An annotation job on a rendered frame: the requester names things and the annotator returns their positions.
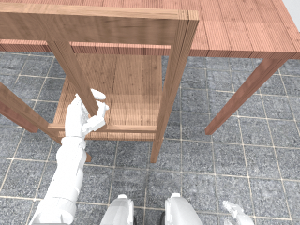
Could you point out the right robot thigh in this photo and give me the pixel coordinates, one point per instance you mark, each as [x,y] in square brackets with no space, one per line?
[179,211]

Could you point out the chair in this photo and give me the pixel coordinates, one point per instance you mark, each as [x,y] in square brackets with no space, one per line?
[139,110]

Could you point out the robot right hand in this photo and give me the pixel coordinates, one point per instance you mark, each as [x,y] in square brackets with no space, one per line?
[238,213]

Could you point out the robot right shin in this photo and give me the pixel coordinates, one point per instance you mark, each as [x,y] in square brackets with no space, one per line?
[173,195]

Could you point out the robot left forearm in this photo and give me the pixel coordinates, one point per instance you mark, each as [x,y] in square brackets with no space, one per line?
[59,204]

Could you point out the table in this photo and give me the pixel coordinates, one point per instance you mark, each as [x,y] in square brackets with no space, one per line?
[261,29]

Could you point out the robot left hand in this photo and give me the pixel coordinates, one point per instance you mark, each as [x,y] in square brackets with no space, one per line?
[77,115]

